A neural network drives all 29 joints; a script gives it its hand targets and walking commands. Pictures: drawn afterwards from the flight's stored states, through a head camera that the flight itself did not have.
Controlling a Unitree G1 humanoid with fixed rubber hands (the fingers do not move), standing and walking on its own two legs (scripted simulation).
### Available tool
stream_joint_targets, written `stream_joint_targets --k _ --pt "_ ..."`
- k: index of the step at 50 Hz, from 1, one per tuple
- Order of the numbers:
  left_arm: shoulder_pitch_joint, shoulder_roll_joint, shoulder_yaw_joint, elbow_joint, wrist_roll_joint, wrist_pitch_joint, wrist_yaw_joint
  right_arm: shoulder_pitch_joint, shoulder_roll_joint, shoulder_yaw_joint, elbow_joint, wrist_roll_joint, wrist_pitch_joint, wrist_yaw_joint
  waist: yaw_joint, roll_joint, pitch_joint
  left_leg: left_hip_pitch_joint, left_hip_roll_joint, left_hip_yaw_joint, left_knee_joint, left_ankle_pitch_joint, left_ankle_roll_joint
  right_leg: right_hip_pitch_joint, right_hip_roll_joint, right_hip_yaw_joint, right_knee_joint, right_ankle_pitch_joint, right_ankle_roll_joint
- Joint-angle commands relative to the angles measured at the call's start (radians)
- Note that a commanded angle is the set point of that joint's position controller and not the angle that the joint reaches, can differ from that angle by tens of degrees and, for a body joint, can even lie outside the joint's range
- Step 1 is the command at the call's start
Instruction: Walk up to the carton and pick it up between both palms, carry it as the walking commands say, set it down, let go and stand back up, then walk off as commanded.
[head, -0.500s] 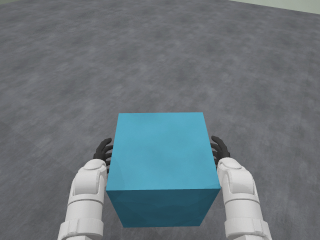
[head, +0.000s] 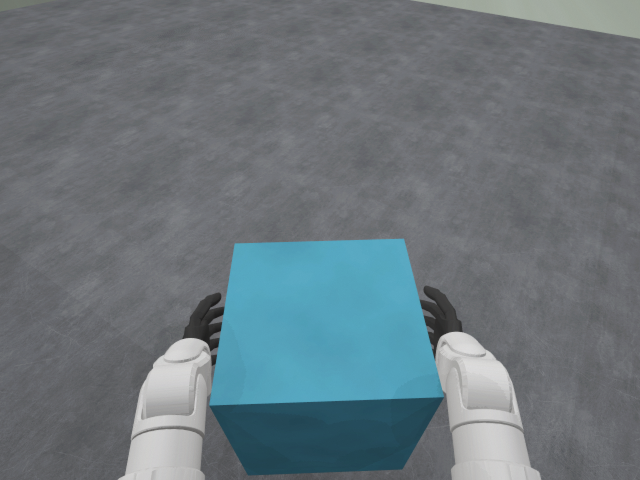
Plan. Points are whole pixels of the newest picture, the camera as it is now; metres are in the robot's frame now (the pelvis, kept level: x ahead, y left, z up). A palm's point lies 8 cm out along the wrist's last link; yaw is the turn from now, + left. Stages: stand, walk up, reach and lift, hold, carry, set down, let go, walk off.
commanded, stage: reach and lift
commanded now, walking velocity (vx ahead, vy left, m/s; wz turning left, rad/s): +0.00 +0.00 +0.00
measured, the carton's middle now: (322, 362) +0.29 +0.00 -0.02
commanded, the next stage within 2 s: hold in 0.20 s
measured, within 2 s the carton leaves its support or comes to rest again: neither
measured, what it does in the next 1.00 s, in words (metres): stands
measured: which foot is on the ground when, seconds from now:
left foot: down 0.00-1.00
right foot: down 0.00-1.00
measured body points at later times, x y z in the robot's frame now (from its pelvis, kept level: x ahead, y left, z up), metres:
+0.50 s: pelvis +0.00 +0.00 +0.00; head -0.03 +0.01 +0.45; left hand +0.28 +0.16 +0.02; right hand +0.28 -0.16 +0.03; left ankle +0.03 +0.13 -0.74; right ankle +0.03 -0.12 -0.74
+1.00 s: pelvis -0.01 +0.00 +0.00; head -0.04 +0.01 +0.45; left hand +0.28 +0.17 +0.02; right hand +0.28 -0.15 +0.03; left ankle +0.03 +0.13 -0.74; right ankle +0.03 -0.12 -0.74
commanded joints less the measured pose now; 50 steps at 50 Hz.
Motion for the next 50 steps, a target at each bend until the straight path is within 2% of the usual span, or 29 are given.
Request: stream_joint_targets --k 1,3,5,8,10,13,14,17,18,19,21,23,24,26,28,29,32,33,34,35,38,40,42,43,45,46,47,48,50 --pt "-0.592 -0.915 -0.587 -0.182 -0.218 -0.044 -0.199 -0.545 0.871 0.612 -0.085 0.213 -0.029 0.205 -0.018 0.052 -0.355 0.067 -0.088 -0.001 -0.074 0.103 0.008 0.051 0.061 0.014 -0.087 0.116 0.007" --pt "-0.547 -0.905 -0.570 -0.146 -0.207 -0.041 -0.196 -0.598 0.853 0.646 -0.129 0.238 -0.034 0.207 0.008 0.015 -0.343 0.057 -0.080 -0.008 -0.078 0.093 0.013 0.059 0.065 0.009 -0.083 0.102 0.007" --pt "-0.533 -0.936 -0.601 -0.162 -0.212 -0.040 -0.200 -0.621 0.846 0.661 -0.188 0.248 -0.045 0.203 0.005 0.029 -0.375 0.070 -0.079 -0.021 -0.065 0.156 0.007 0.058 0.068 0.014 -0.073 0.148 0.000" --pt "-0.515 -0.897 -0.600 -0.196 -0.214 -0.034 -0.188 -0.498 0.868 0.643 -0.127 0.221 -0.017 0.197 0.002 0.010 -0.348 0.085 -0.082 -0.013 -0.062 0.153 0.013 0.033 0.064 0.011 -0.079 0.150 0.006" --pt "-0.578 -0.897 -0.633 -0.284 -0.232 -0.044 -0.183 -0.502 0.881 0.647 -0.128 0.231 -0.020 0.208 -0.002 0.043 -0.381 0.080 -0.081 -0.011 -0.076 0.149 0.012 0.065 0.070 0.014 -0.070 0.154 0.003" --pt "-0.513 -0.894 -0.640 -0.239 -0.219 -0.026 -0.187 -0.464 0.819 0.629 -0.151 0.205 -0.024 0.194 -0.032 0.045 -0.379 0.086 -0.085 -0.017 -0.077 0.158 0.001 0.072 0.076 0.011 -0.079 0.172 -0.005" --pt "-0.453 -0.895 -0.601 -0.186 -0.209 -0.019 -0.177 -0.447 0.814 0.623 -0.135 0.204 -0.012 0.189 -0.015 0.045 -0.300 0.075 -0.071 -0.028 -0.079 0.146 0.008 0.023 0.065 0.021 -0.079 0.138 -0.013" --pt "-0.504 -0.900 -0.638 -0.262 -0.227 -0.024 -0.176 -0.437 0.821 0.639 -0.158 0.214 -0.019 0.200 -0.025 0.062 -0.345 0.096 -0.081 -0.026 -0.078 0.177 0.001 0.044 0.074 0.014 -0.079 0.178 -0.012" --pt "-0.479 -0.905 -0.627 -0.239 -0.227 -0.033 -0.181 -0.492 0.829 0.674 -0.217 0.227 -0.025 0.198 -0.008 0.003 -0.357 0.077 -0.075 -0.021 -0.085 0.176 0.011 0.071 0.076 0.007 -0.072 0.177 -0.005" --pt "-0.456 -0.870 -0.604 -0.246 -0.215 -0.027 -0.175 -0.493 0.810 0.668 -0.220 0.227 -0.023 0.193 -0.002 0.022 -0.360 0.071 -0.089 -0.010 -0.076 0.182 0.012 0.087 0.069 0.014 -0.073 0.201 0.002" --pt "-0.483 -0.866 -0.612 -0.236 -0.220 -0.028 -0.176 -0.460 0.847 0.666 -0.154 0.230 -0.010 0.195 0.005 -0.011 -0.315 0.053 -0.075 -0.025 -0.084 0.099 0.019 0.049 0.064 0.017 -0.084 0.104 -0.002" --pt "-0.523 -0.872 -0.645 -0.310 -0.241 -0.037 -0.176 -0.460 0.830 0.672 -0.197 0.233 -0.019 0.197 -0.011 0.023 -0.329 0.084 -0.076 -0.023 -0.081 0.152 0.013 0.029 0.069 0.018 -0.074 0.151 -0.007" --pt "-0.449 -0.877 -0.617 -0.225 -0.217 -0.020 -0.176 -0.486 0.813 0.663 -0.193 0.225 -0.019 0.200 -0.001 0.023 -0.348 0.090 -0.078 -0.017 -0.086 0.145 0.011 0.041 0.065 0.012 -0.078 0.143 -0.006" --pt "-0.487 -0.856 -0.618 -0.261 -0.215 -0.025 -0.173 -0.449 0.807 0.648 -0.187 0.220 -0.016 0.192 -0.010 0.053 -0.302 0.035 -0.086 -0.009 -0.082 0.090 0.013 0.048 0.064 0.014 -0.082 0.103 -0.005" --pt "-0.474 -0.866 -0.622 -0.272 -0.226 -0.031 -0.174 -0.491 0.822 0.681 -0.225 0.238 -0.018 0.196 0.000 -0.007 -0.322 0.053 -0.075 -0.022 -0.078 0.105 0.017 0.039 0.071 0.009 -0.074 0.105 -0.003" --pt "-0.516 -0.850 -0.636 -0.303 -0.227 -0.036 -0.172 -0.447 0.821 0.655 -0.164 0.227 -0.016 0.194 -0.014 0.050 -0.311 0.044 -0.082 -0.022 -0.076 0.071 0.015 0.025 0.062 0.019 -0.074 0.078 -0.011" --pt "-0.496 -0.884 -0.628 -0.251 -0.225 -0.028 -0.179 -0.520 0.833 0.684 -0.225 0.239 -0.022 0.194 -0.007 0.018 -0.335 0.068 -0.092 -0.010 -0.068 0.084 0.023 0.024 0.065 0.014 -0.078 0.074 -0.006" --pt "-0.505 -0.864 -0.618 -0.248 -0.224 -0.019 -0.177 -0.497 0.820 0.653 -0.182 0.232 -0.010 0.192 -0.014 0.048 -0.316 0.036 -0.084 -0.010 -0.076 0.061 0.017 0.033 0.063 0.013 -0.074 0.069 -0.005" --pt "-0.491 -0.873 -0.609 -0.237 -0.216 -0.025 -0.178 -0.499 0.833 0.665 -0.190 0.223 -0.007 0.191 -0.006 -0.015 -0.324 0.044 -0.080 -0.025 -0.070 0.072 0.024 0.016 0.067 0.012 -0.077 0.065 -0.005" --pt "-0.538 -0.860 -0.638 -0.270 -0.233 -0.030 -0.178 -0.441 0.842 0.647 -0.125 0.206 -0.003 0.192 -0.018 0.011 -0.316 0.088 -0.081 -0.019 -0.063 0.093 0.017 -0.014 0.058 0.017 -0.085 0.079 -0.005" --pt "-0.549 -0.868 -0.637 -0.305 -0.232 -0.034 -0.190 -0.469 0.855 0.657 -0.173 0.229 -0.018 0.197 -0.017 0.023 -0.353 0.054 -0.084 -0.016 -0.058 0.091 0.016 0.028 0.067 0.018 -0.070 0.087 -0.004" --pt "-0.510 -0.881 -0.612 -0.223 -0.221 -0.020 -0.183 -0.474 0.850 0.645 -0.139 0.230 -0.009 0.195 -0.010 0.053 -0.299 0.043 -0.080 -0.016 -0.071 0.042 0.021 0.017 0.059 0.023 -0.073 0.045 -0.011" --pt "-0.480 -0.892 -0.609 -0.207 -0.218 -0.019 -0.187 -0.492 0.848 0.672 -0.180 0.234 -0.004 0.195 -0.001 0.016 -0.317 0.037 -0.084 -0.013 -0.077 0.087 0.019 0.039 0.067 0.011 -0.081 0.097 -0.004" --pt "-0.520 -0.889 -0.602 -0.212 -0.234 -0.028 -0.186 -0.497 0.843 0.658 -0.165 0.226 -0.009 0.201 -0.011 -0.012 -0.311 0.056 -0.077 -0.016 -0.082 0.044 0.027 0.005 0.064 0.017 -0.081 0.031 -0.005" --pt "-0.527 -0.895 -0.607 -0.204 -0.218 -0.027 -0.193 -0.485 0.849 0.648 -0.132 0.215 -0.008 0.203 -0.024 0.001 -0.280 0.013 -0.074 -0.023 -0.090 0.003 0.020 0.000 0.070 0.005 -0.080 0.002 -0.008" --pt "-0.565 -0.901 -0.620 -0.214 -0.225 -0.029 -0.197 -0.537 0.858 0.654 -0.165 0.243 -0.020 0.204 -0.001 0.064 -0.324 -0.009 -0.075 -0.017 -0.079 -0.017 0.017 0.028 0.065 0.016 -0.072 0.000 -0.012" --pt "-0.557 -0.913 -0.629 -0.203 -0.243 -0.035 -0.192 -0.570 0.854 0.686 -0.193 0.247 -0.024 0.203 -0.008 -0.011 -0.330 0.024 -0.064 -0.027 -0.077 0.022 0.024 0.009 0.068 0.012 -0.060 0.015 -0.010" --pt "-0.575 -0.895 -0.617 -0.199 -0.223 -0.027 -0.191 -0.514 0.871 0.648 -0.111 0.227 -0.013 0.207 -0.009 0.033 -0.314 0.017 -0.072 -0.022 -0.074 -0.001 0.019 -0.005 0.064 0.013 -0.070 0.001 -0.013" --pt "-0.539 -0.901 -0.600 -0.190 -0.223 -0.030 -0.189 -0.563 0.857 0.665 -0.168 0.257 -0.016 0.210 0.004 0.025 -0.293 0.012 -0.068 -0.022 -0.084 -0.035 0.026 0.005 0.064 0.017 -0.070 -0.032 -0.014"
